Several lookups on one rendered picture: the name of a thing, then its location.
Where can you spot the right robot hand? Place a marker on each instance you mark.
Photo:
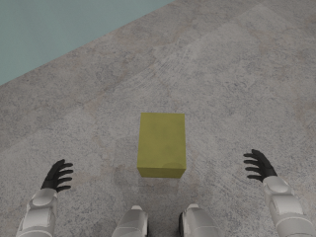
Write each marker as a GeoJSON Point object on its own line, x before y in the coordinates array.
{"type": "Point", "coordinates": [265, 168]}

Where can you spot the robot right shin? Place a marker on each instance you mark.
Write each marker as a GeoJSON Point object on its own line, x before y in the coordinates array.
{"type": "Point", "coordinates": [190, 206]}

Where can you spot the carton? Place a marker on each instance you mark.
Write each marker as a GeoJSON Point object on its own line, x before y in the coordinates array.
{"type": "Point", "coordinates": [162, 145]}

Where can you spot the left robot forearm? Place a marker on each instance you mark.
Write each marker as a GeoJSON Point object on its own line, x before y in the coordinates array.
{"type": "Point", "coordinates": [39, 221]}

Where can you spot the robot left thigh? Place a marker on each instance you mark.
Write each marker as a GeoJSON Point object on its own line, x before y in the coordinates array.
{"type": "Point", "coordinates": [133, 224]}

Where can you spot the left robot hand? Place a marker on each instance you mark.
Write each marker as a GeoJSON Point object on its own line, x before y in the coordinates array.
{"type": "Point", "coordinates": [51, 181]}

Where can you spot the right robot forearm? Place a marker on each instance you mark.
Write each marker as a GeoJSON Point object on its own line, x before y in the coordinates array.
{"type": "Point", "coordinates": [288, 214]}

